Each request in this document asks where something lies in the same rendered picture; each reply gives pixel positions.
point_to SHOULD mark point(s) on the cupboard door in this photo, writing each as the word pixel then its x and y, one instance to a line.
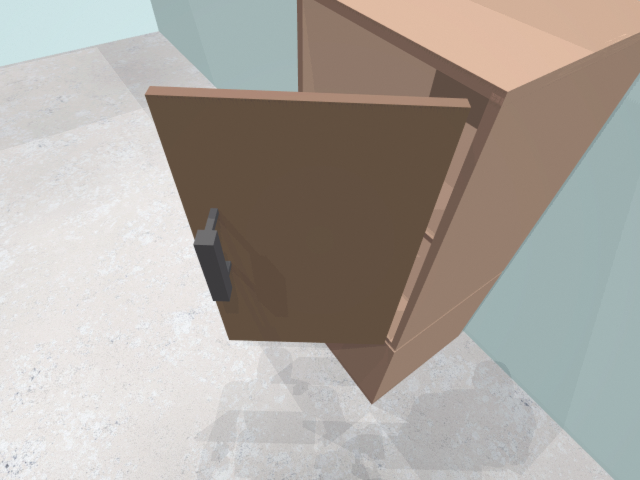
pixel 323 200

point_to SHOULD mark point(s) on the handle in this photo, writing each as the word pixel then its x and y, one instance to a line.
pixel 210 255

